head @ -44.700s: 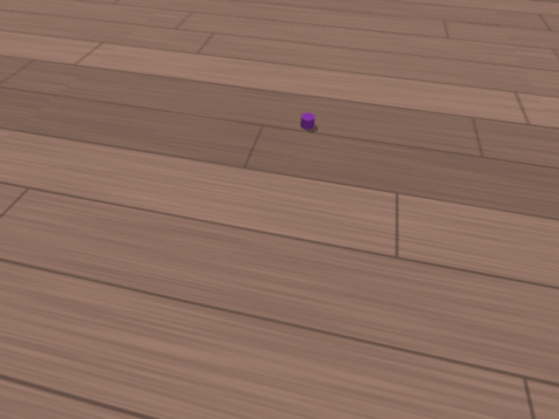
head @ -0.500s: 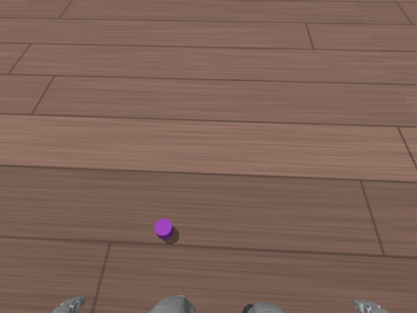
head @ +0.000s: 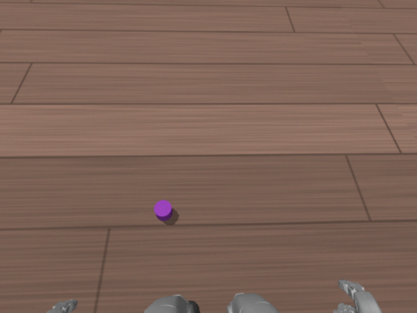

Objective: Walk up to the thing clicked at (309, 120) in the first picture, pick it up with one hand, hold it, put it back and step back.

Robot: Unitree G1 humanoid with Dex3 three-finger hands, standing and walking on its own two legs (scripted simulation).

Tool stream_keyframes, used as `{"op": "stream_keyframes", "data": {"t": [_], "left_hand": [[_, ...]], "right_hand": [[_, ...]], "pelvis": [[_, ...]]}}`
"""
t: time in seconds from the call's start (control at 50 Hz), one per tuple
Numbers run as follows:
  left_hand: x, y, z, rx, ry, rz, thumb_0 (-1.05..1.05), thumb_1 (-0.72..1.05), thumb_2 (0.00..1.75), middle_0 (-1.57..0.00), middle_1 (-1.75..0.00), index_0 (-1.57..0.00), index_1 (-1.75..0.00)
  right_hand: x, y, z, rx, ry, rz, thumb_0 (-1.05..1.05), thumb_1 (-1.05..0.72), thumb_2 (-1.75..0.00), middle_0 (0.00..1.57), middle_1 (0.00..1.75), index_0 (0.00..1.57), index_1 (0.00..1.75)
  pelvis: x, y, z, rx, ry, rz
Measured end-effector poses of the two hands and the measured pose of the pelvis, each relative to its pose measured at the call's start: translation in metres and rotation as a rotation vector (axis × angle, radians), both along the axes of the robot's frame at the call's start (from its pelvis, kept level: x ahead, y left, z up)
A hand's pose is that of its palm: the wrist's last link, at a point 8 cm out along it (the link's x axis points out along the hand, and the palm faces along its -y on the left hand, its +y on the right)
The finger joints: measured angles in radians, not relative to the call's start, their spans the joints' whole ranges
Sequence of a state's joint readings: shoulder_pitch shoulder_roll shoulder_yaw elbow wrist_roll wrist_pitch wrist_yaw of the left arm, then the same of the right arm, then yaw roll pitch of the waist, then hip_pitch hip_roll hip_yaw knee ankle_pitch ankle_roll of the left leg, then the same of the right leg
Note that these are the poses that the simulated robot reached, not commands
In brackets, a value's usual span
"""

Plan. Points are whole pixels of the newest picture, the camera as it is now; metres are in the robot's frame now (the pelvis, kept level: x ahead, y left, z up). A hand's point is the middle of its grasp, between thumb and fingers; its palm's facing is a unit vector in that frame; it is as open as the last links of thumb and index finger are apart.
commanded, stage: step back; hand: left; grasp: from above
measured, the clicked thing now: (163, 210) +0.56 +0.20 -0.73
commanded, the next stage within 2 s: none
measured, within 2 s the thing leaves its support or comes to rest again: neither
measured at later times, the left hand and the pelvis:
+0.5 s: hand out of the picture +0.00 +0.26 -0.15, palm faces +0.03 -0.94 -0.34, open 7.4 cm; pelvis -0.13 +0.00 -0.01, yaw +3 degrees
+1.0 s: hand out of the picture -0.18 +0.22 -0.13, palm faces -0.03 -0.92 -0.39, open 7.4 cm; pelvis -0.27 -0.04 +0.00, yaw -2 degrees
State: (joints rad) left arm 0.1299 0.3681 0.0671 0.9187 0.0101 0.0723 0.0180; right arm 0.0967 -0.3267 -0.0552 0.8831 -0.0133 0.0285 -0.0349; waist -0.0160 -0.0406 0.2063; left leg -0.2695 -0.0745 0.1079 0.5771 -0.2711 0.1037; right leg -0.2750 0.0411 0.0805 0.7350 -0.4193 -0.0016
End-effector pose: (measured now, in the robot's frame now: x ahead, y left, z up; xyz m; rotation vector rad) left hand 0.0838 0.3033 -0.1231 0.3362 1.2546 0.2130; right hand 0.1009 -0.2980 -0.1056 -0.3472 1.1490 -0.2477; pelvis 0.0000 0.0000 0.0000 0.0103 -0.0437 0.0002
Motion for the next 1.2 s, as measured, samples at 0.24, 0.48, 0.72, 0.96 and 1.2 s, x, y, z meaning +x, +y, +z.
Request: {"op": "stream_keyframes", "data": {"t": [0.24, 0.48, 0.72, 0.96, 1.2], "left_hand": [[-0.054, -0.008, 0.024, 0.042, -0.102, 0.009, 0.01, 0.9, 0.89, -0.21, -0.3, -0.21, -0.3], [-0.086, 0.0, 0.009, -0.021, -0.198, -0.021, 0.0, 0.9, 0.89, -0.21, -0.3, -0.21, -0.3], [-0.177, 0.013, 0.014, -0.004, -0.1, 0.019, 0.01, 0.9, 0.89, -0.21, -0.3, -0.21, -0.3], [-0.261, -0.038, 0.023, 0.03, -0.065, -0.043, 0.01, 0.9, 0.89, -0.21, -0.3, -0.21, -0.3], [-0.296, -0.04, 0.021, 0.034, -0.233, -0.038, 0.01, 0.9, 0.89, -0.21, -0.3, -0.21, -0.3]], "right_hand": [[-0.036, -0.015, -0.004, 0.047, -0.022, 0.042, 0.0, -0.9, -0.9, 0.21, 0.3, 0.21, 0.3], [-0.121, -0.021, 0.009, -0.082, 0.047, 0.075, 0.0, -0.9, -0.9, 0.21, 0.3, 0.21, 0.3], [-0.181, -0.007, 0.028, -0.055, -0.009, 0.079, 0.0, -0.9, -0.9, 0.21, 0.3, 0.21, 0.3], [-0.246, -0.059, -0.002, -0.008, -0.072, 0.015, 0.0, -0.9, -0.9, 0.21, 0.3, 0.21, 0.3], [-0.355, -0.061, -0.005, -0.046, 0.053, 0.073, 0.0, -0.9, -0.9, 0.21, 0.3, 0.21, 0.3]], "pelvis": [[-0.051, -0.019, 0.001, 0.019, -0.025, 0.009], [-0.123, 0.002, -0.006, 0.01, -0.003, 0.068], [-0.183, -0.004, 0.009, -0.036, 0.018, 0.014], [-0.261, -0.042, -0.004, 0.003, -0.007, -0.032], [-0.341, -0.047, -0.01, -0.008, 0.011, 0.063]]}}
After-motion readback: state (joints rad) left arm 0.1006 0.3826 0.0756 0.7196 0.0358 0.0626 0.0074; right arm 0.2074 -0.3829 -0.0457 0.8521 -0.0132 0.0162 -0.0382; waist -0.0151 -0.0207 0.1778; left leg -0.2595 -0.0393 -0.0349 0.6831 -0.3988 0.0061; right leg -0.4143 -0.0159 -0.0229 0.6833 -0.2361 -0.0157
